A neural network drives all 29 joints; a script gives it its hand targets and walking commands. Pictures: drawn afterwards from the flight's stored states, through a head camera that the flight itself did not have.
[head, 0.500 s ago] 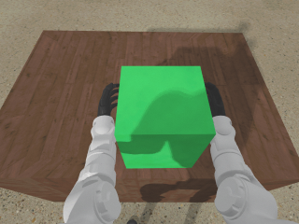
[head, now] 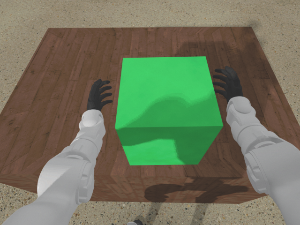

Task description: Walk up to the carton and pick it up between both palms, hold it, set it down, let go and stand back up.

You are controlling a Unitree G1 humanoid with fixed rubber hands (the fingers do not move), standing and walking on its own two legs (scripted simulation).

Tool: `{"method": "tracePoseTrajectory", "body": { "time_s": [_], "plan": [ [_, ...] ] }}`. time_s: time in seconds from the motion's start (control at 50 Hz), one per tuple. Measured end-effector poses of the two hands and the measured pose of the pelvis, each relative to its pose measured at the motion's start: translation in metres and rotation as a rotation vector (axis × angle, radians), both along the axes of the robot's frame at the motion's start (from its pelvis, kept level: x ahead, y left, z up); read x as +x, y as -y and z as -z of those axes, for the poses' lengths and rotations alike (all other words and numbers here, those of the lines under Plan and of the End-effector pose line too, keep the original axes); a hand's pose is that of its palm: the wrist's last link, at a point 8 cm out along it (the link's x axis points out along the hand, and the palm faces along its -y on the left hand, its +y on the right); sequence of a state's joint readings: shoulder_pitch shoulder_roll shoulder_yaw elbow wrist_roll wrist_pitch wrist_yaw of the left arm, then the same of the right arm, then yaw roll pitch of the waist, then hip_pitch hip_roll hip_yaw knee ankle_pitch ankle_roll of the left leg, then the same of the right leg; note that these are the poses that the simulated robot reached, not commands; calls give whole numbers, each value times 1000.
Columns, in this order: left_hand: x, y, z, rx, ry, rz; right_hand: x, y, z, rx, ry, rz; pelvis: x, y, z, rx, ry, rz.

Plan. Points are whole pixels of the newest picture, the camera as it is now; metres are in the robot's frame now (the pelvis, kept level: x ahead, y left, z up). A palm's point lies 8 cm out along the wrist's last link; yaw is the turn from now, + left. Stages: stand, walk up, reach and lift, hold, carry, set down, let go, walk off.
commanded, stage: set down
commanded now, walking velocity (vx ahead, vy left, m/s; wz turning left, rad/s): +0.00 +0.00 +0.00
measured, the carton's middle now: (163, 116) +0.41 +0.04 +0.02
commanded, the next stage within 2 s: none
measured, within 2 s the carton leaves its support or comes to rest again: neither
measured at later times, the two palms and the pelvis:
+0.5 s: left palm (85, 85) +0.42 +0.24 +0.11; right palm (245, 75) +0.47 -0.15 +0.13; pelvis -0.02 -0.01 +0.01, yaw +1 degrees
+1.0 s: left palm (71, 75) +0.40 +0.25 +0.17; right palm (261, 64) +0.46 -0.16 +0.18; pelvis -0.01 -0.01 +0.02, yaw +2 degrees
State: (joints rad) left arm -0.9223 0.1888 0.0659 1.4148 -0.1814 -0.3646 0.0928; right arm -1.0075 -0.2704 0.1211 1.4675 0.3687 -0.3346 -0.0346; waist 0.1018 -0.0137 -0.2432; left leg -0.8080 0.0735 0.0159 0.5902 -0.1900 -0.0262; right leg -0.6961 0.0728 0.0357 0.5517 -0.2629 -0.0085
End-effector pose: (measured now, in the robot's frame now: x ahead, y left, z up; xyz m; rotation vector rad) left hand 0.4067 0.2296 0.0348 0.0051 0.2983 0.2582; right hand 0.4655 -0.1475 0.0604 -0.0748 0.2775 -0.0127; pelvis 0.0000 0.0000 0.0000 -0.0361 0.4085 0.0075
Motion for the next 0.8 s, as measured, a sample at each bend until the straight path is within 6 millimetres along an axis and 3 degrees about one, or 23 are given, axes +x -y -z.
{"method": "tracePoseTrajectory", "body": {
  "time_s": [0.12,0.26,0.44,0.6,0.8],
  "plan": [
    [-2,-15,-4,10,28,-7,1,19,-2,9,13,-8,-7,5,3,3,-32,-7],
    [7,-11,-25,4,61,26,3,17,-17,31,34,-44,-15,10,3,7,-33,-9],
    [14,-6,-66,-2,75,29,7,6,-54,45,49,-49,-17,13,-4,15,24,-10],
    [14,-11,-100,2,85,20,8,9,-90,45,53,-26,-13,14,-11,17,95,-21],
    [8,-18,-125,5,84,23,4,17,-118,57,49,-18,-9,15,-17,21,169,-30]
  ]
}}
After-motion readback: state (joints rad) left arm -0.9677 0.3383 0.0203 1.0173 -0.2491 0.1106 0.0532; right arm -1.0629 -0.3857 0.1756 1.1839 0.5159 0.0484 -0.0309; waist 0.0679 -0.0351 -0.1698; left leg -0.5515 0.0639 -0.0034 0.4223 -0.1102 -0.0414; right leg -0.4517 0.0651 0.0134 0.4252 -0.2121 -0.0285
